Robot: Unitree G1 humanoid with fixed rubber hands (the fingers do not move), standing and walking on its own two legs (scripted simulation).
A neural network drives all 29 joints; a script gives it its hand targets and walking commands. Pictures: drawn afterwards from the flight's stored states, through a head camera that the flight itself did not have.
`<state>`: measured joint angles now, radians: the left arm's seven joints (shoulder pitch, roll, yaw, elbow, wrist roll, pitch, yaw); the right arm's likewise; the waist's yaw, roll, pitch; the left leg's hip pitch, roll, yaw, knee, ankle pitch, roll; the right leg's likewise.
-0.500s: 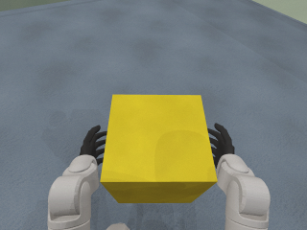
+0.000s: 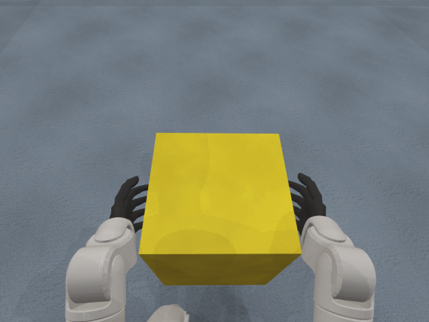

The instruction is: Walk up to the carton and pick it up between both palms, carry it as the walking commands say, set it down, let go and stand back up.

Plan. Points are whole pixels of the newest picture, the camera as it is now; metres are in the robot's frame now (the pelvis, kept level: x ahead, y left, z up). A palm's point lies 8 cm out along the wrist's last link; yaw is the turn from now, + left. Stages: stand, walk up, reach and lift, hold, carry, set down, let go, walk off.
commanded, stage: carry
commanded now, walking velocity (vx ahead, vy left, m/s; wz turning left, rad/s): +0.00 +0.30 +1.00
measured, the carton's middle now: (216, 216) +0.30 +0.00 +0.02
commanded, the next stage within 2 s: none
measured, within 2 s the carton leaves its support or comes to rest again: neither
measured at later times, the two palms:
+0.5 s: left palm out of the picture +0.18 +0.36 +0.09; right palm (170, 212) +0.26 +0.07 +0.11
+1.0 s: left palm out of the picture +0.04 +0.35 +0.10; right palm (164, 307) +0.13 +0.06 +0.12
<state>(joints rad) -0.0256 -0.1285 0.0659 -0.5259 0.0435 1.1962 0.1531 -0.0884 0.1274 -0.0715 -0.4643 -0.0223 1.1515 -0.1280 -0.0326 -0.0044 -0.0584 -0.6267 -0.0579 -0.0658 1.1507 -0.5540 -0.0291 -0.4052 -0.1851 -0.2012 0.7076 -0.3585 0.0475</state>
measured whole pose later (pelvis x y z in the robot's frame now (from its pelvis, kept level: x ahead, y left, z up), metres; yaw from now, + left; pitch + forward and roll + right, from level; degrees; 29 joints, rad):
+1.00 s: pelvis -0.14 +0.15 +0.02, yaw +12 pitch +0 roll -2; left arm 0.02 -0.13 0.07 -0.50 0.04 1.28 0.17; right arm -0.08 0.13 -0.07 -0.40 -0.02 1.24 -0.13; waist 0.01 0.02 -0.11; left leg -0.42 -0.06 -0.07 0.45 -0.04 0.00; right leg -0.34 0.02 -0.10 0.70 -0.37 0.01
